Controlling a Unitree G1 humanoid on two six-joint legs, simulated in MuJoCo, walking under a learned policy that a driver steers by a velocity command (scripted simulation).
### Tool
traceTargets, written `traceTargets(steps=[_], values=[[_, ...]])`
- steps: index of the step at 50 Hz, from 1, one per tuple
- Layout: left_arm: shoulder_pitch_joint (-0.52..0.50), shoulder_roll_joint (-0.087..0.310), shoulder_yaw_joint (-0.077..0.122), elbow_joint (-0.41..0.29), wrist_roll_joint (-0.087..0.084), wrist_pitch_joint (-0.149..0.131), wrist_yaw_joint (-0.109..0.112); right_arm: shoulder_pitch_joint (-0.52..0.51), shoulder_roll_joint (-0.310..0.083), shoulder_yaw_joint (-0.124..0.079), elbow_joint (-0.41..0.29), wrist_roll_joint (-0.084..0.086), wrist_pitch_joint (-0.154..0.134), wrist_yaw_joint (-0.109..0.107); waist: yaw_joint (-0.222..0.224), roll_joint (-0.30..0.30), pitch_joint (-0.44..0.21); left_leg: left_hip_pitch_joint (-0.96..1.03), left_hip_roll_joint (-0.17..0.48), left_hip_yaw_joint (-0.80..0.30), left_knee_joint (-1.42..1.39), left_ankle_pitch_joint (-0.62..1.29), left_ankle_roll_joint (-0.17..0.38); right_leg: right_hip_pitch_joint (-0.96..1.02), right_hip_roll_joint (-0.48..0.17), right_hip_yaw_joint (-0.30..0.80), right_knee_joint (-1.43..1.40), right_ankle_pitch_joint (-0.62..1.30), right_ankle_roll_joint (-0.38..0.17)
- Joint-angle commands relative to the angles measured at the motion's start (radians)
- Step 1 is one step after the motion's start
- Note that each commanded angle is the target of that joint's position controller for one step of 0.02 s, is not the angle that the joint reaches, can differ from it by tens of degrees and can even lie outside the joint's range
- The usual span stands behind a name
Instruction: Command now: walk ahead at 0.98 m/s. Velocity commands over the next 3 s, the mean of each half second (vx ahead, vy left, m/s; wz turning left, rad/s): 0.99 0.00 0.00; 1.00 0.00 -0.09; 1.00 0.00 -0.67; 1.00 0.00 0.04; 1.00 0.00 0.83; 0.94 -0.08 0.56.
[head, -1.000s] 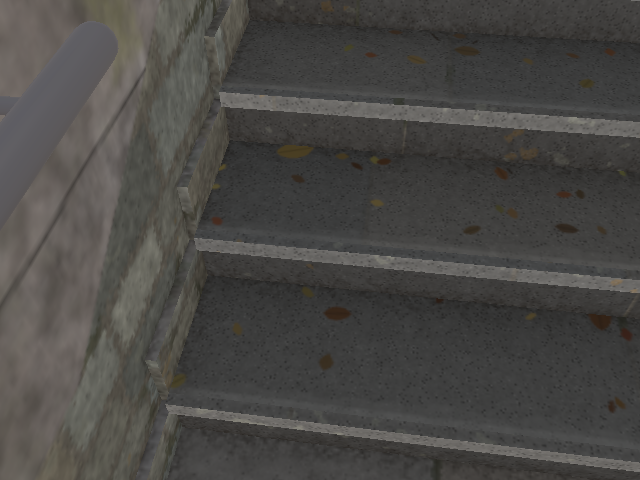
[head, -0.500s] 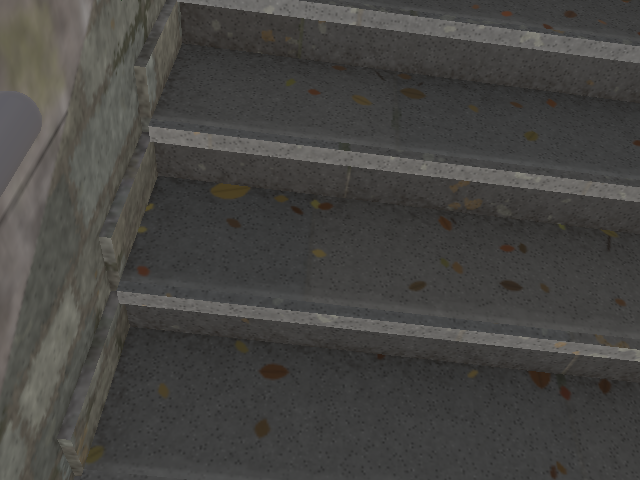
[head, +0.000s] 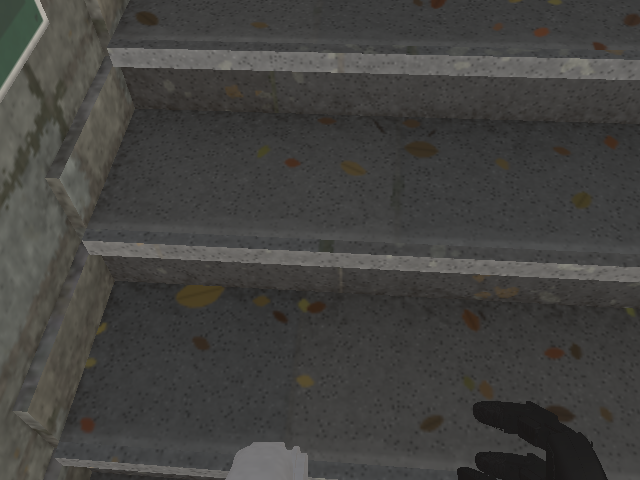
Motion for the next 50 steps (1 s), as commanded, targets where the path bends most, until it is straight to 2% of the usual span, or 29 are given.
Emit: traceTargets(steps=[1,3,4,5,6,7,9,11,13,17,19,20,22,23,24,25,26,28,30,34,36,38,40,42,43,44,46,48,50], values=[[-0.129,0.089,-0.025,-0.071,-0.067,-0.028,0.023,0.027,-0.037,0.058,-0.117,0.001,0.011,-0.024,-0.164,-0.021,0.041,0.628,0.002,0.213,-0.513,-0.008,-0.032,-0.526,-0.166,-0.007,-0.326,1.223,0.003],[-0.055,0.298,0.017,-0.074,-0.128,-0.072,0.056,0.253,-0.128,0.020,-0.013,0.038,0.043,-0.041,-0.254,-0.084,-0.276,1.023,-0.115,0.240,-0.579,0.044,-0.073,-0.326,-0.234,0.040,-0.054,2.079,-0.083],[-0.156,0.373,0.062,-0.103,-0.122,-0.086,0.048,0.495,-0.177,-0.008,0.037,0.032,0.046,-0.042,-0.351,-0.240,-0.357,1.022,-0.059,0.094,-0.766,0.018,-0.023,-0.113,-0.337,0.104,0.227,2.195,-0.080],[-0.184,0.382,0.091,-0.126,-0.130,-0.090,0.029,0.585,-0.237,-0.031,0.095,0.000,0.035,-0.018,-0.368,-0.187,-0.428,1.080,-0.095,-0.024,-1.019,-0.054,0.005,-0.034,-0.292,0.103,0.552,2.107,-0.075],[-0.207,0.217,0.071,-0.175,-0.088,-0.091,-0.011,0.650,-0.360,-0.078,0.164,-0.044,0.032,-0.022,-0.323,0.206,-0.371,1.215,0.144,-0.514,-1.387,0.026,0.134,-0.348,-0.013,0.143,1.124,0.857,-0.021],[-0.115,0.125,0.055,-0.245,0.010,-0.083,-0.039,0.459,-0.327,-0.100,0.190,-0.030,0.033,-0.029,-0.147,0.293,-0.381,1.206,0.256,-1.061,-1.650,-0.112,0.194,-0.596,0.113,0.328,1.546,0.335,-0.042],[-0.247,-0.043,0.006,-0.380,0.067,-0.044,-0.042,0.312,-0.109,-0.053,0.242,-0.019,-0.004,-0.003,-0.003,-0.079,-0.018,0.881,0.244,-0.769,-1.570,-0.382,0.157,-0.875,0.035,0.298,1.799,0.294,-0.094],[-0.375,-0.212,-0.066,-0.483,0.061,0.001,-0.005,0.446,-0.032,-0.033,0.363,-0.042,-0.044,0.018,0.012,-0.079,0.087,0.905,0.184,-0.430,-1.526,-0.045,0.084,-1.180,0.047,0.314,2.096,0.101,-0.131],[-0.401,-0.172,-0.074,-0.513,0.009,0.030,0.011,0.398,-0.005,-0.012,0.374,-0.040,-0.064,0.027,0.077,-0.106,0.144,0.779,0.157,-0.206,-1.576,0.115,0.003,-1.198,0.021,0.289,1.940,0.032,-0.104],[-0.668,-0.147,-0.109,-0.675,-0.006,0.062,0.051,0.441,-0.070,0.006,0.416,-0.001,-0.093,0.029,0.099,-0.029,0.177,0.564,0.144,-0.085,-1.849,0.094,-0.015,-1.125,-0.091,0.089,1.677,-0.034,-0.061],[-0.639,-0.074,-0.115,-0.666,-0.028,0.052,0.032,0.409,-0.107,0.004,0.371,0.055,-0.086,-0.006,0.097,-0.080,0.080,0.294,0.093,0.004,-2.035,0.437,0.036,-0.386,-0.102,-0.075,1.107,0.128,-0.020],[-0.568,-0.056,-0.097,-0.601,-0.042,0.040,0.025,0.493,-0.183,-0.011,0.344,0.094,-0.106,-0.020,0.084,-0.061,-0.093,0.445,0.130,0.006,-1.934,1.100,0.064,-0.162,-0.018,-0.154,1.093,0.102,-0.022],[-0.315,0.028,-0.039,-0.527,-0.012,0.062,0.030,0.491,-0.432,-0.095,0.284,0.042,-0.122,-0.025,0.195,0.163,-0.335,1.000,0.223,-0.001,-1.490,1.887,0.073,-0.224,0.022,-0.086,0.876,-0.155,-0.048],[-0.242,0.075,-0.019,-0.509,-0.004,0.058,0.025,0.416,-0.425,-0.115,0.236,0.033,-0.113,-0.001,0.253,0.221,-0.398,1.168,0.262,-0.054,-1.242,1.976,0.057,-0.226,0.037,-0.027,0.683,-0.179,-0.065],[-0.183,0.160,0.016,-0.483,0.021,0.045,0.029,0.379,-0.376,-0.126,0.188,0.015,-0.130,0.026,0.266,0.177,-0.436,1.106,0.231,-0.099,-0.962,1.834,0.050,-0.118,0.025,0.119,0.547,-0.233,-0.097],[-0.116,0.287,0.072,-0.389,0.040,0.034,0.037,0.309,-0.196,-0.110,0.098,0.008,-0.154,0.058,0.215,-0.187,-0.388,0.700,-0.010,-0.145,-0.515,0.738,-0.019,0.061,-0.228,0.672,0.155,-0.208,-0.191],[-0.169,0.278,0.090,-0.337,0.028,0.046,0.037,0.430,-0.092,-0.091,0.063,-0.023,-0.160,0.059,0.107,-0.267,-0.408,0.420,-0.116,-0.278,-0.056,0.364,-0.027,0.151,-0.368,1.139,-0.097,-0.080,-0.238],[-0.277,0.079,0.045,-0.257,-0.001,0.017,0.016,0.258,0.020,-0.048,-0.053,-0.060,-0.138,0.053,0.016,0.000,-0.089,0.158,-0.028,-0.200,0.200,0.333,0.001,-0.081,-0.324,0.815,-0.009,-0.257,-0.195],[-0.140,0.000,0.028,-0.126,0.029,-0.001,0.007,0.139,0.111,0.001,-0.122,-0.060,-0.085,0.035,0.006,0.007,0.048,-0.083,-0.041,-0.190,0.410,0.151,0.039,-0.103,-0.253,0.476,0.028,-0.021,-0.106],[-0.165,-0.002,0.000,-0.106,0.027,-0.024,-0.007,0.000,0.068,0.029,-0.183,-0.010,-0.024,0.015,-0.063,-0.034,0.146,0.018,-0.053,-0.034,0.065,-0.008,-0.004,-0.394,-0.178,0.165,-0.180,0.297,0.004],[-0.114,0.066,0.003,-0.069,-0.018,-0.037,-0.002,-0.050,0.031,0.045,-0.253,-0.014,-0.015,-0.008,-0.105,-0.099,0.150,0.072,0.009,0.052,-0.145,-0.087,-0.005,-0.397,-0.179,0.105,-0.285,0.568,-0.008],[-0.135,0.140,0.017,-0.145,-0.095,-0.034,0.038,0.054,-0.074,0.026,-0.176,-0.006,-0.026,0.009,-0.127,-0.001,-0.132,0.861,-0.081,0.252,-0.578,0.035,-0.050,-0.540,-0.114,0.030,-0.269,1.342,-0.075],[-0.144,0.396,0.084,-0.185,-0.082,-0.094,0.041,0.339,-0.151,-0.027,-0.136,0.021,0.002,-0.012,-0.268,-0.209,-0.348,1.022,-0.096,0.200,-0.725,-0.124,-0.052,-0.237,-0.263,0.100,0.069,1.920,-0.128],[-0.281,0.307,0.105,-0.260,-0.055,-0.099,0.012,0.567,-0.322,-0.104,-0.014,-0.033,0.002,0.017,-0.352,-0.018,-0.439,1.154,-0.005,-0.201,-1.186,-0.193,0.053,-0.242,-0.101,0.147,0.847,1.235,-0.078],[-0.242,0.173,0.096,-0.359,-0.031,-0.102,-0.020,0.428,-0.353,-0.133,0.001,-0.046,0.010,-0.002,-0.218,0.347,-0.441,1.239,0.255,-0.912,-1.577,-0.308,0.178,-0.626,0.129,0.294,1.404,0.327,-0.029],[-0.237,0.077,0.069,-0.438,0.023,-0.092,-0.021,0.290,-0.265,-0.118,-0.022,-0.038,-0.002,0.002,-0.115,0.125,-0.326,1.126,0.316,-0.949,-1.616,-0.504,0.125,-0.782,0.070,0.399,1.672,0.318,-0.040],[-0.319,-0.054,0.018,-0.512,0.043,-0.051,-0.005,0.305,-0.118,-0.079,0.103,-0.030,-0.041,0.005,-0.021,-0.105,-0.020,0.874,0.305,-0.633,-1.544,-0.294,0.061,-0.982,0.009,0.327,1.820,0.275,-0.064],[-0.345,-0.145,-0.026,-0.531,0.028,0.009,0.007,0.372,-0.013,-0.052,0.221,-0.063,-0.071,0.011,0.026,-0.053,0.026,0.890,0.238,-0.310,-1.530,-0.039,0.006,-1.156,-0.002,0.308,2.003,0.163,-0.084],[-0.414,-0.090,-0.021,-0.579,-0.012,0.046,0.030,0.314,-0.045,-0.049,0.232,-0.058,-0.094,0.033,0.090,-0.077,0.108,0.774,0.243,-0.117,-1.628,0.129,-0.055,-1.144,-0.025,0.282,1.830,0.038,-0.061]])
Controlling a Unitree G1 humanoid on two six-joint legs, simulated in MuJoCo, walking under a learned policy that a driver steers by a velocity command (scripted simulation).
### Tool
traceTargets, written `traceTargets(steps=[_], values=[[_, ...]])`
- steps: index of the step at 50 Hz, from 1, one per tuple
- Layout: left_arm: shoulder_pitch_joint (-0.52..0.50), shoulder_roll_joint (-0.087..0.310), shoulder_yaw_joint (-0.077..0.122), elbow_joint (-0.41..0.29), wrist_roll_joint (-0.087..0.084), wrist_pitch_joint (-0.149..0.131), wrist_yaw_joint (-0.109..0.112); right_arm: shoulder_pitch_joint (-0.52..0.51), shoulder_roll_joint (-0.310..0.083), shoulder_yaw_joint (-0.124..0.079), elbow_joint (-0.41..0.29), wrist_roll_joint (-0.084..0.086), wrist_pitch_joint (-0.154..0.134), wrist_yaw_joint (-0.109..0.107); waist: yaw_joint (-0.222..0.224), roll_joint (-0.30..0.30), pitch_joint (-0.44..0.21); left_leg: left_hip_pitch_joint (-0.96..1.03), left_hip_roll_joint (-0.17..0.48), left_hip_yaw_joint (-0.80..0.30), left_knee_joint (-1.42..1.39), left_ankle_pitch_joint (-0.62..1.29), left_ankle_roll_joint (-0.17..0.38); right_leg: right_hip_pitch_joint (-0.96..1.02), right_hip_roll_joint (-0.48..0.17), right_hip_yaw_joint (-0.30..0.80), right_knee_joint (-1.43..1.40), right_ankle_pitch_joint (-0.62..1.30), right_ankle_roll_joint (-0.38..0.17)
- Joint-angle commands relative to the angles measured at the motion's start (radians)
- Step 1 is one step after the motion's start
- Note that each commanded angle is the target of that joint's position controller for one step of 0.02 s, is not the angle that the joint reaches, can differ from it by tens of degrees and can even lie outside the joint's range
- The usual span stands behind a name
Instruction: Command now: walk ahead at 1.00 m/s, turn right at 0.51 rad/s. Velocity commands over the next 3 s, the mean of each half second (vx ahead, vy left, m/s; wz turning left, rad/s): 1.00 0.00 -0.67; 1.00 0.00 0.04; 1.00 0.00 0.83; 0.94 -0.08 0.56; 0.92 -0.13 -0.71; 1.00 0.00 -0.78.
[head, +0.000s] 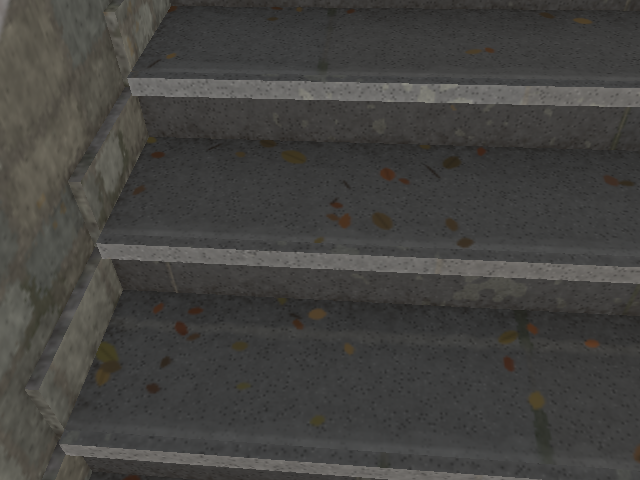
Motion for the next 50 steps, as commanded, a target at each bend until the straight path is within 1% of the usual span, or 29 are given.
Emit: traceTargets(steps=[1,5,6,7,8,10,11,12,13,14,17,19,22,24,25,27,28,29,30,32,35,40,42,43,45,46,47,48,50], values=[[-0.198,-0.092,-0.057,-0.170,-0.022,0.047,0.029,-0.022,0.046,0.031,0.026,-0.012,-0.062,0.034,0.036,0.005,0.241,-0.082,0.291,-0.195,-0.533,0.144,0.006,-0.305,-0.027,-0.064,0.073,-0.210,0.004],[-0.369,-0.070,-0.097,-0.263,-0.026,0.066,0.054,0.040,-0.004,0.047,0.110,0.063,-0.071,0.028,0.072,0.030,0.271,-0.247,0.234,0.053,-0.813,0.539,-0.011,-0.031,-0.069,-0.264,-0.464,-0.230,-0.019],[-0.301,-0.038,-0.094,-0.225,-0.021,0.066,0.037,0.028,-0.043,0.045,0.091,0.081,-0.066,0.016,0.093,-0.001,0.146,-0.286,0.191,0.116,-0.817,0.766,0.016,0.306,-0.059,-0.373,-0.645,-0.128,-0.007],[-0.187,0.029,-0.069,-0.147,-0.016,0.059,0.018,0.059,-0.102,0.040,0.051,0.116,-0.081,-0.004,0.105,0.012,-0.042,-0.158,0.216,0.114,-0.681,1.472,0.053,0.560,0.021,-0.460,-0.657,-0.096,-0.003],[-0.076,0.059,-0.052,-0.133,-0.030,0.072,0.014,0.089,-0.243,0.008,0.048,0.126,-0.104,-0.018,0.164,0.119,-0.150,0.030,0.270,0.108,-0.532,1.841,0.072,0.617,0.045,-0.428,-0.758,-0.162,-0.011],[0.226,0.164,-0.009,-0.040,-0.025,0.075,-0.011,-0.056,-0.351,-0.043,-0.044,0.118,-0.104,-0.023,0.294,0.219,-0.333,0.345,0.363,0.037,-0.038,2.159,0.094,0.700,0.070,-0.335,-1.036,-0.287,-0.024],[0.183,0.225,0.021,-0.036,-0.018,0.063,-0.027,-0.065,-0.327,-0.053,-0.100,0.096,-0.101,0.004,0.262,0.142,-0.318,0.322,0.329,0.002,0.271,1.964,0.086,0.770,0.144,-0.227,-1.333,-0.298,-0.015],[0.027,0.257,0.063,-0.013,-0.035,0.057,-0.028,-0.140,-0.184,-0.036,-0.170,0.044,-0.097,0.034,0.165,-0.209,-0.164,-0.121,0.091,-0.059,0.755,0.530,-0.008,0.906,0.043,0.105,-1.530,-0.054,-0.128],[-0.027,0.280,0.065,-0.026,-0.008,0.089,0.011,-0.100,-0.095,-0.004,-0.311,-0.012,-0.107,0.061,0.038,-0.214,-0.269,-0.488,-0.014,-0.212,1.250,0.283,-0.062,1.051,-0.176,0.721,-1.760,-0.033,-0.322],[0.040,0.239,0.056,0.016,0.001,0.077,0.029,-0.188,-0.034,0.025,-0.374,-0.023,-0.107,0.056,0.052,0.000,-0.212,-0.648,0.007,-0.248,1.465,0.215,-0.057,1.027,-0.216,0.814,-1.833,-0.253,-0.319],[0.168,0.153,0.036,0.222,0.040,0.012,0.006,-0.266,0.168,0.121,-0.465,-0.036,-0.072,0.017,-0.044,0.120,0.138,-0.973,0.084,-0.214,1.669,0.039,0.020,0.783,-0.129,0.398,-1.736,-0.047,-0.143],[0.083,0.095,0.009,0.237,0.038,0.004,-0.002,-0.232,0.144,0.127,-0.455,-0.003,-0.032,0.013,-0.118,0.083,0.180,-0.836,0.098,-0.147,1.504,0.013,0.027,0.550,-0.074,0.159,-1.805,0.033,-0.061],[0.175,0.156,0.018,0.303,0.008,-0.022,-0.004,-0.505,0.131,0.150,-0.605,-0.008,-0.012,-0.010,-0.085,0.040,0.265,-0.839,0.165,-0.077,1.173,-0.194,0.019,0.440,-0.102,0.114,-2.007,0.126,-0.047],[0.057,0.191,0.030,0.224,-0.047,-0.017,0.028,-0.386,0.055,0.134,-0.554,0.020,-0.010,-0.008,-0.132,0.097,0.087,-0.026,0.109,0.049,0.597,0.007,-0.015,0.169,-0.054,0.009,-2.147,0.739,-0.088],[0.128,0.271,0.052,0.207,-0.065,-0.035,0.037,-0.275,0.029,0.115,-0.509,0.047,-0.014,-0.013,-0.149,0.008,-0.085,0.225,0.029,0.080,0.575,0.074,-0.017,0.257,-0.112,0.035,-2.019,1.230,-0.103],[0.082,0.421,0.122,0.163,-0.056,-0.060,0.024,0.052,-0.097,0.047,-0.433,0.030,0.011,-0.033,-0.323,-0.133,-0.352,0.246,0.032,-0.129,0.342,-0.125,0.057,0.723,-0.236,0.074,-1.518,1.773,-0.049],[0.027,0.391,0.135,0.114,-0.026,-0.066,0.010,0.178,-0.204,0.006,-0.381,0.011,-0.001,-0.025,-0.380,0.097,-0.440,0.364,0.132,-0.351,0.132,-0.237,0.138,0.717,-0.148,0.012,-1.073,1.552,0.013],[-0.181,0.229,0.097,0.050,0.006,-0.077,-0.010,0.236,-0.253,-0.019,-0.245,0.028,-0.001,-0.013,-0.411,0.441,-0.298,0.421,0.179,-0.520,-0.170,0.042,0.152,0.426,0.120,-0.070,-0.636,0.438,0.071],[0.001,0.096,0.066,-0.008,0.043,-0.079,-0.020,0.020,-0.185,-0.013,-0.268,0.020,-0.011,-0.013,-0.142,0.394,-0.290,0.464,0.368,-0.964,-0.352,0.204,0.254,0.134,0.188,0.092,-0.258,0.047,0.078],[-0.141,0.021,0.017,-0.105,0.049,-0.053,-0.019,0.019,0.002,0.019,-0.156,0.030,-0.032,0.000,-0.086,0.018,-0.028,0.363,0.380,-0.862,-0.333,0.010,0.239,-0.133,0.067,0.019,0.014,-0.042,0.025],[-0.214,-0.128,-0.055,-0.156,0.036,0.021,0.004,0.189,0.119,0.036,0.049,0.014,-0.069,0.019,-0.034,-0.034,0.170,0.260,0.282,-0.434,-0.338,0.147,0.081,-0.381,0.043,0.039,0.194,-0.216,-0.045],[-0.462,-0.064,-0.078,-0.305,0.025,0.042,0.024,0.174,0.028,0.049,0.100,0.057,-0.102,0.023,0.027,0.087,0.289,0.038,0.244,-0.230,-0.676,0.723,0.075,-0.342,-0.088,-0.272,-0.170,-0.399,0.008],[-0.442,-0.084,-0.114,-0.330,0.007,0.024,-0.004,0.174,-0.012,0.034,0.091,0.100,-0.060,-0.007,0.033,-0.035,0.151,-0.120,0.170,-0.124,-0.819,0.823,0.079,0.223,-0.119,-0.329,-0.728,-0.238,0.000],[-0.362,-0.044,-0.088,-0.255,-0.018,0.015,-0.015,0.182,-0.078,0.024,0.024,0.128,-0.070,-0.013,0.036,-0.114,-0.049,-0.210,0.158,-0.171,-0.709,1.367,0.091,0.676,0.000,-0.391,-0.807,-0.104,0.016],[0.012,0.059,-0.019,-0.209,-0.026,0.051,0.022,0.091,-0.354,-0.070,-0.051,0.116,-0.121,-0.002,0.240,0.218,-0.330,0.111,0.291,-0.260,-0.341,2.066,0.129,0.912,0.009,-0.254,-0.972,-0.218,0.048],[0.063,0.140,0.020,-0.179,-0.015,0.056,0.027,0.029,-0.352,-0.094,-0.084,0.104,-0.127,0.023,0.286,0.189,-0.363,0.228,0.258,-0.285,-0.061,2.023,0.099,0.906,0.019,-0.251,-1.192,-0.229,0.045],[0.065,0.224,0.053,-0.138,0.001,0.038,0.027,0.010,-0.208,-0.082,-0.105,0.079,-0.136,0.053,0.228,0.088,-0.345,0.094,0.164,-0.351,0.263,1.320,0.066,1.009,-0.105,0.004,-1.361,-0.226,-0.003],[0.088,0.330,0.090,-0.075,0.030,0.035,0.023,0.058,-0.059,-0.061,-0.185,0.110,-0.122,0.073,0.151,-0.315,-0.392,-0.259,-0.059,-0.296,0.905,0.324,0.004,1.100,-0.450,0.643,-1.713,0.017,-0.116],[-0.044,0.169,0.063,-0.023,0.017,0.025,0.000,-0.018,0.042,-0.036,-0.276,0.032,-0.083,0.057,0.027,0.002,-0.241,-0.478,0.062,-0.281,1.331,0.343,0.016,0.953,-0.451,0.580,-1.773,-0.195,-0.132]])
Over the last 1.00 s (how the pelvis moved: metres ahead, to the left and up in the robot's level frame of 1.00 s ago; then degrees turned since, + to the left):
0.80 -0.09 0.44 -2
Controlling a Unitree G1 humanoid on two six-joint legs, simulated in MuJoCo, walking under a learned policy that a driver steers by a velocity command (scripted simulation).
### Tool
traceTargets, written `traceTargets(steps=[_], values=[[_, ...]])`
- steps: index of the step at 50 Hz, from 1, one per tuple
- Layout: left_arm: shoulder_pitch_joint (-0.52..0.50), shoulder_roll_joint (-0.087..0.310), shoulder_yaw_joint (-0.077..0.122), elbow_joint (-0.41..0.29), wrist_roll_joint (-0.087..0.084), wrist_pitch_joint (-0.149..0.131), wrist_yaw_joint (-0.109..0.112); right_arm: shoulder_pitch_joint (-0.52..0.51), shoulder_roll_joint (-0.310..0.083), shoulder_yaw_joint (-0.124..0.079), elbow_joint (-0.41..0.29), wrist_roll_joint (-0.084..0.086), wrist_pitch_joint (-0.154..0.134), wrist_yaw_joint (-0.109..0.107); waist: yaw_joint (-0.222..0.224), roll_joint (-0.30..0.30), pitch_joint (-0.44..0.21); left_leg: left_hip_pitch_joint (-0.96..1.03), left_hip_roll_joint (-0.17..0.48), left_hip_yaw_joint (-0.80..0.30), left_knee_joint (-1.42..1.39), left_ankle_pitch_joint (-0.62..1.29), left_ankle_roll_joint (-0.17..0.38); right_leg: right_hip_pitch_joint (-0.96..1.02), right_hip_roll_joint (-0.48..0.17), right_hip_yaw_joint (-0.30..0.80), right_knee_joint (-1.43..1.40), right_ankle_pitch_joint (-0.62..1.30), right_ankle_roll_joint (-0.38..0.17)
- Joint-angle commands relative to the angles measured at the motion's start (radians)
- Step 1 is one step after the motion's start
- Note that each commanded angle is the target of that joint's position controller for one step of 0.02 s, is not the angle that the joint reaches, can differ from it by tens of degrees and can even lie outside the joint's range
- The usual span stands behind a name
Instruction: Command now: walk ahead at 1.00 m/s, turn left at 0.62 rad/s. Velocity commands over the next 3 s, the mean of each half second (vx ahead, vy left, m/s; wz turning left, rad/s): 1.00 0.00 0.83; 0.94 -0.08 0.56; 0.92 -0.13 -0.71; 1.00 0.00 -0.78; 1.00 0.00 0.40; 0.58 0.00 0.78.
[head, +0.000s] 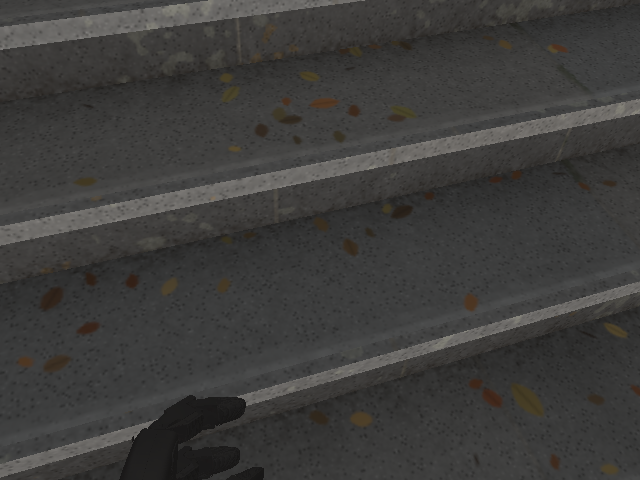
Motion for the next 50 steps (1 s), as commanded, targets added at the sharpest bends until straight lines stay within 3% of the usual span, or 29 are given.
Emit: traceTargets(steps=[1,4,8,10,12,14,15,16,17,18,19,21,24,27,29,30,32,33,34,35,36,38,42,44,45,47,48,49,50], values=[[0.226,0.136,0.101,0.150,-0.002,-0.037,-0.002,-0.315,0.065,0.030,-0.309,-0.061,0.005,-0.008,0.094,0.031,-0.102,-0.688,0.037,0.021,0.873,-0.095,0.029,0.620,-0.370,0.699,-0.685,0.079,-0.186],[0.356,0.006,0.058,0.335,0.019,-0.076,0.005,-0.364,0.145,0.092,-0.344,-0.039,0.070,-0.011,0.040,-0.016,0.121,-0.926,0.033,0.000,1.016,-0.277,0.077,0.509,-0.299,0.321,-0.743,0.217,-0.089],[0.337,0.085,0.054,0.421,0.007,-0.113,-0.008,-0.627,0.149,0.113,-0.483,-0.028,0.141,-0.061,-0.053,-0.044,0.211,-1.042,0.020,0.057,0.986,-0.474,0.097,0.387,-0.308,0.039,-0.983,0.225,0.014],[0.270,0.119,0.041,0.420,-0.019,-0.097,0.001,-0.688,0.073,0.128,-0.518,-0.010,0.147,-0.061,-0.109,-0.021,0.240,-0.617,0.010,0.244,0.390,-0.359,0.075,0.067,-0.183,-0.183,-1.149,0.573,0.007],[0.255,0.323,0.067,0.323,-0.097,-0.122,0.044,-0.416,-0.063,0.085,-0.392,-0.034,0.157,-0.027,-0.178,-0.037,-0.088,-0.011,-0.084,0.398,0.207,-0.175,0.037,0.125,-0.179,-0.212,-0.982,1.561,-0.064],[0.152,0.537,0.140,0.242,-0.110,-0.128,0.037,-0.038,-0.148,0.042,-0.299,-0.037,0.161,-0.043,-0.327,-0.189,-0.376,0.122,-0.090,0.355,0.071,-0.321,0.040,0.546,-0.285,-0.140,-0.514,2.187,-0.092],[0.104,0.511,0.154,0.183,-0.108,-0.122,0.009,0.016,-0.214,0.019,-0.295,-0.026,0.135,-0.033,-0.321,-0.164,-0.419,0.240,-0.131,0.250,-0.241,-0.330,0.033,0.551,-0.278,-0.086,-0.187,2.168,-0.100],[0.130,0.375,0.144,0.156,-0.067,-0.107,-0.024,-0.146,-0.243,-0.018,-0.301,-0.003,0.119,-0.013,-0.221,-0.031,-0.289,0.202,-0.139,0.050,-0.659,-0.252,0.103,0.456,-0.142,-0.024,0.242,1.116,-0.038],[0.169,0.203,0.101,0.041,0.013,-0.103,-0.057,-0.303,-0.302,-0.039,-0.282,0.003,0.122,-0.014,-0.034,0.305,-0.174,0.341,0.000,-0.320,-0.669,0.461,0.211,-0.055,0.073,0.073,0.795,0.280,0.055],[0.247,0.135,0.070,-0.042,0.066,-0.110,-0.056,-0.377,-0.283,-0.024,-0.308,-0.010,0.144,-0.035,0.065,0.139,-0.351,0.412,0.089,-0.625,-0.822,0.024,0.304,-0.227,0.044,0.227,1.067,0.292,0.032],[0.178,0.126,0.055,-0.076,0.062,-0.113,-0.047,-0.326,-0.237,-0.016,-0.275,-0.023,0.137,-0.043,0.034,0.007,-0.230,0.281,0.120,-0.724,-0.946,-0.358,0.308,-0.307,0.026,0.226,1.154,0.276,0.038],[0.004,-0.005,-0.018,-0.188,0.079,-0.099,-0.011,-0.177,-0.187,0.004,-0.135,-0.053,0.099,-0.027,0.057,-0.057,0.078,0.136,0.082,-0.582,-0.949,-0.216,0.227,-0.587,0.015,0.200,1.348,0.113,0.004],[-0.011,0.005,-0.033,-0.209,0.043,-0.046,0.026,-0.196,-0.150,0.027,-0.090,-0.058,0.055,-0.015,0.114,-0.050,0.155,-0.098,0.040,-0.324,-0.979,-0.115,0.149,-0.558,-0.011,0.147,1.242,-0.045,-0.003],[-0.257,-0.012,-0.065,-0.344,0.064,-0.035,0.039,-0.104,-0.165,0.025,-0.026,-0.038,0.039,-0.017,0.087,-0.067,0.207,-0.202,0.002,-0.266,-1.149,-0.104,0.122,-0.506,-0.064,0.087,0.870,-0.175,-0.017],[-0.087,0.054,-0.052,-0.282,0.026,-0.024,0.040,-0.258,-0.167,0.018,-0.100,0.012,0.055,-0.054,0.180,-0.111,-0.013,-0.505,-0.047,-0.106,-1.222,0.618,0.148,0.363,-0.005,-0.054,0.357,0.027,0.010],[0.012,0.091,-0.019,-0.269,-0.022,-0.018,0.069,-0.221,-0.247,-0.010,-0.115,0.026,0.033,-0.058,0.218,-0.004,-0.163,-0.496,0.014,-0.194,-1.131,1.121,0.161,0.664,0.055,-0.050,0.315,0.060,0.019],[0.432,0.227,0.066,-0.160,-0.016,-0.002,0.088,-0.391,-0.399,-0.089,-0.194,0.008,-0.019,-0.031,0.463,0.051,-0.466,-0.099,0.070,-0.252,-0.555,1.604,0.087,0.777,0.013,0.150,-0.014,-0.063,-0.026],[0.505,0.315,0.103,-0.086,-0.004,-0.032,0.084,-0.482,-0.320,-0.084,-0.243,-0.021,-0.045,-0.008,0.472,-0.206,-0.484,-0.132,-0.058,-0.166,-0.077,1.134,0.008,0.857,-0.104,0.291,-0.239,-0.167,-0.077],[0.443,0.285,0.103,0.001,-0.022,-0.031,0.072,-0.596,-0.105,-0.019,-0.287,-0.082,-0.059,0.002,0.400,-0.407,-0.242,-0.365,-0.167,-0.059,0.218,-0.050,-0.003,0.806,-0.159,0.386,-0.416,0.354,-0.098],[0.272,0.299,0.109,-0.029,0.028,-0.037,0.074,-0.335,-0.042,-0.011,-0.319,-0.071,-0.038,0.000,0.152,-0.423,-0.341,-0.578,-0.149,-0.110,0.535,-0.166,-0.011,0.817,-0.422,0.905,-0.622,0.373,-0.197],[0.208,0.174,0.088,-0.017,0.025,-0.048,0.055,-0.357,-0.039,0.006,-0.337,-0.084,0.013,-0.009,0.101,-0.232,-0.283,-0.645,-0.054,0.000,0.703,-0.147,0.001,0.779,-0.441,0.964,-0.656,0.061,-0.224],[0.298,0.056,0.061,0.156,0.001,-0.089,0.022,-0.468,0.066,0.065,-0.400,-0.118,0.066,-0.005,0.059,-0.014,-0.004,-0.847,0.005,-0.018,0.890,-0.209,0.043,0.608,-0.364,0.695,-0.698,-0.034,-0.138],[0.352,0.030,0.051,0.327,0.004,-0.111,0.005,-0.686,0.071,0.108,-0.495,-0.047,0.101,-0.025,0.002,0.018,0.291,-0.902,-0.040,-0.016,0.617,-0.455,0.061,0.327,-0.223,0.198,-0.879,0.411,-0.030],[0.478,0.102,0.062,0.404,-0.004,-0.107,0.005,-0.776,0.095,0.123,-0.544,-0.058,0.111,-0.037,0.039,-0.061,0.245,-0.999,-0.042,0.119,0.710,-0.587,0.065,0.434,-0.230,0.160,-1.007,0.525,-0.080],[0.443,0.154,0.070,0.374,-0.024,-0.093,0.010,-0.753,0.022,0.096,-0.535,-0.077,0.100,-0.035,0.032,-0.147,0.277,-1.040,-0.028,0.221,0.654,-0.743,0.027,0.505,-0.210,0.109,-1.019,0.860,-0.159],[0.364,0.186,0.076,0.340,-0.065,-0.070,0.022,-0.610,0.022,0.125,-0.520,-0.041,0.084,-0.018,-0.060,0.054,0.045,-0.106,0.027,0.311,-0.071,-0.338,0.009,0.156,-0.078,0.022,-1.082,0.981,-0.161],[0.354,0.344,0.104,0.250,-0.089,-0.090,-0.010,-0.343,-0.110,0.048,-0.372,0.024,0.110,-0.045,-0.115,0.098,-0.238,0.446,-0.112,0.329,-0.162,-0.197,-0.049,0.105,-0.089,0.059,-0.877,1.295,-0.212],[0.325,0.506,0.144,0.234,-0.076,-0.117,-0.045,-0.126,-0.111,0.007,-0.356,0.003,0.131,-0.091,-0.263,-0.090,-0.373,0.614,-0.096,0.289,-0.289,-0.196,-0.078,0.216,-0.157,0.091,-0.661,1.572,-0.187],[0.349,0.457,0.148,0.231,-0.069,-0.124,-0.053,-0.075,-0.164,-0.028,-0.335,-0.021,0.149,-0.113,-0.280,-0.146,-0.419,0.621,0.019,0.088,-0.461,-0.196,-0.047,0.261,-0.161,0.172,-0.331,1.101,-0.139]])
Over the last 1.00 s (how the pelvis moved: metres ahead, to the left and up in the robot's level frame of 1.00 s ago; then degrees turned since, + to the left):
0.83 -0.23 0.42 -18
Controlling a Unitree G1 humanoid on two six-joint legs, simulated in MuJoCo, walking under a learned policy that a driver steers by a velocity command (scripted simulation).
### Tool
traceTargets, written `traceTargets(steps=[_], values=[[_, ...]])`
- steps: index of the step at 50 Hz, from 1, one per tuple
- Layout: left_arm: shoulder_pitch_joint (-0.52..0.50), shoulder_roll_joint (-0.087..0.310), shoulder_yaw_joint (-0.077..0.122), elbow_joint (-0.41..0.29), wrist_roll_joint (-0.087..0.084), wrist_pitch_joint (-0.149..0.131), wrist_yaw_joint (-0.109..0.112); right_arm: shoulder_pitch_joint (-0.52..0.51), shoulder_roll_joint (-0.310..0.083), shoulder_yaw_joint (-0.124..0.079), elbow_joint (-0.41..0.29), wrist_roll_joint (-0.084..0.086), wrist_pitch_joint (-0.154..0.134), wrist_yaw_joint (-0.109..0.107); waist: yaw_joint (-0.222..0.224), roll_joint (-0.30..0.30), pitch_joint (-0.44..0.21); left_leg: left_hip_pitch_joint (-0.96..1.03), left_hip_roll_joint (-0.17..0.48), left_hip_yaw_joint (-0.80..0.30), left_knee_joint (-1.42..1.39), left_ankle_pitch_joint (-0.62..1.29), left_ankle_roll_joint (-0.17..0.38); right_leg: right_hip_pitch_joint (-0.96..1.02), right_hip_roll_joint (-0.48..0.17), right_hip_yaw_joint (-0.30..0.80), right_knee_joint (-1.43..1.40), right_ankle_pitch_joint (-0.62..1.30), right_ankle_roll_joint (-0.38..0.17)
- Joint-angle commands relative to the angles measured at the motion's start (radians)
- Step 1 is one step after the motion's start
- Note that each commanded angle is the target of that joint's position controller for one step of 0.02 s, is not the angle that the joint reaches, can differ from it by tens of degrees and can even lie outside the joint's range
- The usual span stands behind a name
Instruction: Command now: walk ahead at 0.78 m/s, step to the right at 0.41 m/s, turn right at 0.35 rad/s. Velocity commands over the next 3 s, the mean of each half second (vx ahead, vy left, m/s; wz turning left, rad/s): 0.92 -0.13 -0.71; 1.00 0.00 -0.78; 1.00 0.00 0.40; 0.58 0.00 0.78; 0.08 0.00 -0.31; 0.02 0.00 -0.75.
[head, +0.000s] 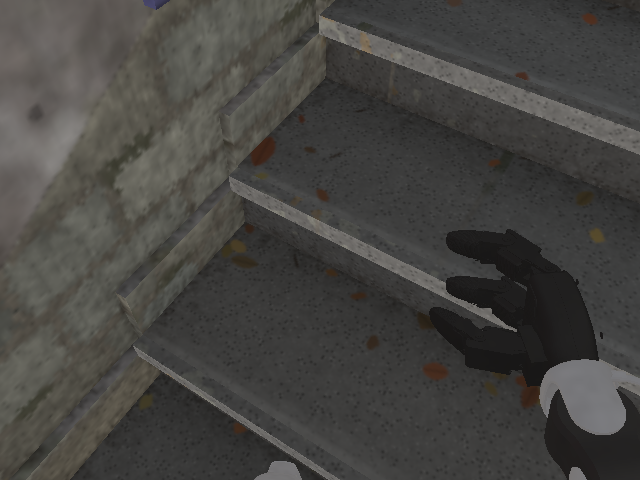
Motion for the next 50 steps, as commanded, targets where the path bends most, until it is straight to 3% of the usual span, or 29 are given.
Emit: traceTargets(steps=[1,2,4,5,8,9,15,17,19,20,22,23,24,25,27,29,31,34,36,37,39,40,41,42,43,44,45,46,50], values=[[-0.269,0.171,0.037,-0.328,0.004,-0.058,-0.060,0.662,-0.407,-0.190,0.127,-0.040,0.051,-0.090,-0.333,0.242,-0.613,1.245,0.461,-0.849,-0.652,0.197,0.127,-0.615,0.138,0.175,1.096,-0.075,0.010],[-0.302,0.231,0.075,-0.385,0.049,-0.048,-0.068,0.597,-0.356,-0.188,0.126,-0.055,0.067,-0.105,-0.323,0.109,-0.704,1.160,0.477,-1.147,-0.842,0.125,0.197,-0.658,0.176,0.382,1.529,0.037,0.045],[-0.265,0.020,0.024,-0.450,0.019,-0.004,-0.028,0.353,-0.245,-0.159,0.222,-0.054,0.030,-0.081,-0.089,0.016,-0.316,0.860,0.420,-0.804,-0.812,-0.184,0.125,-0.834,0.085,0.259,1.755,0.178,0.089],[-0.301,0.000,0.010,-0.467,0.050,0.010,-0.027,0.383,-0.176,-0.140,0.298,-0.052,0.011,-0.074,-0.075,-0.017,-0.184,0.809,0.370,-0.600,-0.724,-0.102,0.119,-0.969,0.066,0.228,1.811,0.123,0.075],[-0.371,-0.078,-0.029,-0.477,0.033,0.059,-0.028,0.564,-0.055,-0.097,0.457,-0.066,-0.021,-0.052,-0.053,0.063,-0.096,0.838,0.355,-0.319,-0.692,0.245,0.071,-1.191,0.067,0.293,1.926,-0.019,0.033],[-0.374,-0.117,-0.053,-0.499,0.020,0.059,-0.018,0.531,-0.056,-0.084,0.460,-0.045,-0.041,-0.011,-0.014,0.211,-0.096,0.791,0.313,-0.253,-0.844,-0.192,0.041,-1.242,0.045,0.288,1.763,-0.140,-0.006],[-0.759,-0.075,-0.056,-0.648,0.035,0.130,0.069,0.544,-0.196,-0.091,0.547,-0.042,-0.127,0.036,0.009,0.074,0.120,0.671,0.351,0.023,-1.186,-0.133,0.012,-1.403,0.020,0.165,1.687,-0.265,-0.036],[-0.728,-0.006,-0.042,-0.634,0.039,0.142,0.039,0.542,-0.260,-0.091,0.537,-0.012,-0.123,0.006,0.020,0.028,0.042,0.679,0.310,0.185,-1.316,0.172,0.031,-1.118,-0.011,0.047,1.374,-0.168,-0.048],[-0.571,0.030,-0.027,-0.564,0.037,0.149,0.025,0.485,-0.351,-0.096,0.454,0.016,-0.097,-0.019,0.056,0.049,-0.102,0.637,0.263,0.313,-1.134,1.128,0.057,-0.623,0.094,-0.146,1.153,-0.209,-0.048],[-0.355,0.060,-0.002,-0.507,0.047,0.157,0.038,0.479,-0.477,-0.135,0.425,0.031,-0.097,-0.007,0.149,0.138,-0.258,0.805,0.343,0.267,-0.921,1.631,0.075,-0.497,0.119,-0.168,1.144,-0.258,-0.047],[-0.128,0.168,0.040,-0.476,0.046,0.130,0.037,0.419,-0.497,-0.161,0.337,0.025,-0.074,0.046,0.226,0.184,-0.433,0.871,0.350,0.187,-0.306,1.629,0.061,-0.233,0.222,0.020,0.790,-0.462,-0.049],[-0.257,0.213,0.076,-0.471,0.009,0.114,0.020,0.397,-0.353,-0.142,0.305,-0.015,-0.076,0.072,0.143,0.035,-0.253,0.590,0.246,0.060,0.062,0.570,0.005,-0.236,0.229,0.281,0.428,-0.414,-0.067],[-0.398,0.329,0.098,-0.449,-0.009,0.126,0.033,0.395,-0.201,-0.107,0.154,-0.059,-0.078,0.094,-0.019,-0.355,-0.232,0.172,0.016,-0.077,0.488,0.170,-0.067,-0.197,0.069,0.925,-0.001,-0.546,-0.128],[-0.464,0.277,0.084,-0.485,-0.014,0.129,0.047,0.427,-0.127,-0.084,0.081,-0.103,-0.084,0.089,-0.074,-0.276,-0.222,0.067,0.045,-0.205,0.781,0.219,-0.071,-0.226,-0.010,1.102,-0.106,-0.611,-0.135],[-0.402,0.149,0.048,-0.381,0.025,0.091,0.045,0.425,-0.062,-0.049,0.060,-0.103,-0.088,0.069,-0.135,-0.068,-0.006,-0.047,0.069,-0.174,0.940,0.250,-0.055,-0.445,0.023,1.021,-0.056,-0.587,-0.085],[-0.264,0.171,0.054,-0.289,0.045,0.046,0.019,0.234,0.001,-0.006,-0.026,-0.105,-0.053,0.030,-0.090,-0.020,0.084,-0.260,0.049,-0.127,1.154,0.072,-0.020,-0.433,0.045,0.802,0.022,-0.239,-0.058],[-0.240,0.152,0.037,-0.236,0.032,0.025,0.015,0.227,-0.024,0.011,-0.026,-0.098,-0.047,0.019,-0.118,0.091,0.082,-0.258,0.075,-0.091,0.959,-0.042,-0.024,-0.458,0.072,0.642,0.039,-0.011,-0.036],[-0.101,0.130,0.024,-0.152,0.054,-0.001,0.016,-0.027,0.040,0.045,-0.128,-0.096,-0.045,0.005,-0.054,0.040,0.064,-0.372,0.063,-0.002,0.939,-0.269,-0.008,-0.386,0.061,0.540,-0.056,0.110,-0.075],[-0.146,0.125,0.028,-0.169,0.018,0.024,0.040,-0.089,-0.010,0.054,-0.184,-0.075,-0.027,0.002,-0.066,0.101,0.037,0.102,0.058,0.078,0.381,-0.236,-0.021,-0.633,0.092,0.445,-0.294,0.395,-0.123],[-0.276,0.109,0.031,-0.227,0.004,0.031,0.058,0.076,-0.026,0.032,-0.123,-0.055,-0.023,0.002,-0.163,0.074,-0.089,0.625,-0.002,0.140,0.199,-0.073,-0.025,-0.831,0.107,0.385,-0.261,0.939,-0.116],[-0.415,0.332,0.106,-0.292,-0.023,-0.010,0.052,0.405,-0.157,-0.048,-0.020,-0.010,-0.001,-0.033,-0.355,-0.013,-0.451,1.051,-0.029,0.011,0.100,0.025,-0.017,-0.653,0.028,0.407,0.077,1.705,-0.092],[-0.467,0.360,0.137,-0.330,-0.019,-0.044,0.041,0.607,-0.200,-0.077,0.047,-0.017,0.006,-0.037,-0.434,-0.002,-0.501,1.062,-0.012,-0.023,-0.118,-0.029,0.006,-0.504,-0.001,0.443,0.365,1.920,-0.025],[-0.528,0.306,0.135,-0.351,-0.007,-0.087,0.014,0.721,-0.262,-0.104,0.118,-0.004,-0.019,-0.027,-0.475,0.155,-0.527,1.161,0.042,-0.108,-0.394,0.013,0.058,-0.489,0.097,0.395,0.810,1.611,0.047],[-0.670,0.094,0.078,-0.382,0.052,-0.108,-0.003,0.746,-0.255,-0.112,0.234,0.009,-0.025,-0.013,-0.474,0.375,-0.296,1.148,0.126,-0.213,-0.609,0.441,0.116,-0.728,0.296,0.289,1.240,0.081,0.070],[-0.426,-0.023,0.051,-0.459,0.056,-0.096,0.007,0.592,-0.222,-0.108,0.248,-0.038,-0.032,-0.010,-0.169,0.363,-0.347,1.183,0.383,-0.676,-0.615,0.845,0.206,-0.980,0.283,0.404,1.553,-0.040,0.069],[-0.369,-0.019,0.033,-0.449,0.061,-0.064,0.005,0.501,-0.108,-0.084,0.253,-0.049,-0.041,-0.006,-0.114,0.176,-0.359,1.145,0.409,-0.824,-0.709,0.381,0.255,-1.052,0.232,0.339,1.737,-0.015,0.039],[-0.406,-0.055,0.009,-0.483,0.076,-0.030,0.001,0.451,-0.037,-0.070,0.284,-0.031,-0.056,-0.010,-0.053,0.071,-0.197,0.985,0.402,-0.764,-0.789,0.062,0.223,-1.148,0.172,0.315,1.860,0.000,0.011],[-0.458,-0.105,-0.025,-0.498,0.107,0.001,0.002,0.477,0.002,-0.058,0.346,-0.030,-0.073,0.003,-0.048,-0.035,-0.084,0.906,0.351,-0.632,-0.824,-0.107,0.176,-1.260,0.155,0.291,1.957,-0.083,-0.021],[-0.735,-0.175,-0.080,-0.605,0.050,0.059,0.031,0.636,0.008,-0.040,0.550,-0.036,-0.117,0.021,-0.030,-0.017,0.237,0.656,0.269,-0.167,-1.035,0.263,0.054,-1.493,0.180,0.239,1.934,-0.348,-0.042]])
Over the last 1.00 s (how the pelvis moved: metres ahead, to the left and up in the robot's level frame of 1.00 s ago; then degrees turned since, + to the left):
0.76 0.29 0.41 42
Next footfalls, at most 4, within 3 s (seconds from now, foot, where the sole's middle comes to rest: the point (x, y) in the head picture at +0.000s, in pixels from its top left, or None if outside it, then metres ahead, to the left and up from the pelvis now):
0.46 right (512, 452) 0.42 -0.23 -0.48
0.84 left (544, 236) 0.73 -0.27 -0.32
1.18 right None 0.84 -0.69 -0.17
1.60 left None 1.25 -0.74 -0.01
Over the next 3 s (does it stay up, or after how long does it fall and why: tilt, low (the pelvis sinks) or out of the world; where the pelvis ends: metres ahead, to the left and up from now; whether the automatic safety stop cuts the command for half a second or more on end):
stays up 1.42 -0.93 0.77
